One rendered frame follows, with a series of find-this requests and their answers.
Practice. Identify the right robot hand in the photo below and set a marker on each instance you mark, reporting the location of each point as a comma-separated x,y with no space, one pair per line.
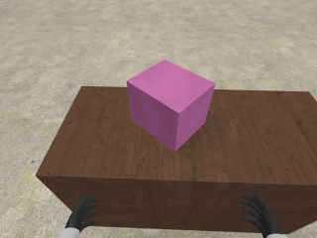
266,221

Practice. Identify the left robot hand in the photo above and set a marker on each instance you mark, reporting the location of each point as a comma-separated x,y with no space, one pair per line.
77,215

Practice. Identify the left robot forearm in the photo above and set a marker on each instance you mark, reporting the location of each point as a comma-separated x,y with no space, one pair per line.
69,232

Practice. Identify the pedestal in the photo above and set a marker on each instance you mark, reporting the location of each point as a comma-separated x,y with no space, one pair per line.
261,142

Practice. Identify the carton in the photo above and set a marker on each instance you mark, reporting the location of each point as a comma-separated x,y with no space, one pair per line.
170,102

